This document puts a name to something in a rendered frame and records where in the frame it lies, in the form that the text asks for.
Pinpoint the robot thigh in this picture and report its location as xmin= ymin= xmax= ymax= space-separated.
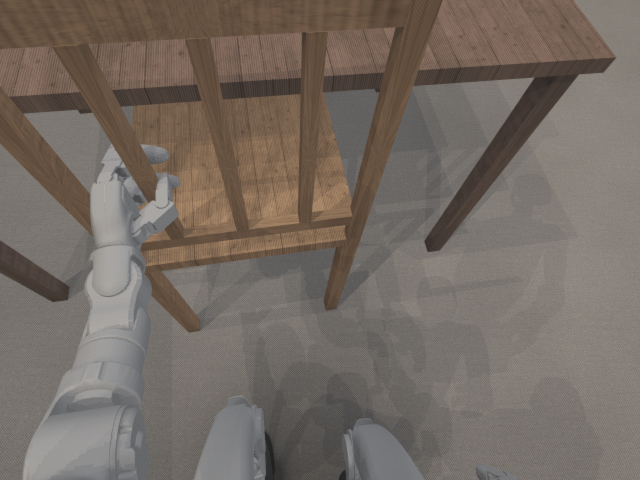
xmin=342 ymin=424 xmax=425 ymax=480
xmin=193 ymin=404 xmax=266 ymax=480

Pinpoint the right robot thigh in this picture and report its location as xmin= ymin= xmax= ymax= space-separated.
xmin=342 ymin=424 xmax=425 ymax=480

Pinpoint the chair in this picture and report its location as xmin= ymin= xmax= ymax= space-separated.
xmin=0 ymin=0 xmax=443 ymax=333

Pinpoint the left robot forearm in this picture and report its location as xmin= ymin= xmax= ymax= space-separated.
xmin=22 ymin=244 xmax=152 ymax=480

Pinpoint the table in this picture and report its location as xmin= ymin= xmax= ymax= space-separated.
xmin=0 ymin=0 xmax=617 ymax=302

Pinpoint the robot left hand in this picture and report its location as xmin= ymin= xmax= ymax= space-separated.
xmin=90 ymin=143 xmax=181 ymax=252

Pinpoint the left robot thigh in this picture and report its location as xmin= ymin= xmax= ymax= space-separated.
xmin=193 ymin=404 xmax=266 ymax=480

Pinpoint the robot left upper arm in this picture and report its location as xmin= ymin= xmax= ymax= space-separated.
xmin=26 ymin=404 xmax=149 ymax=480

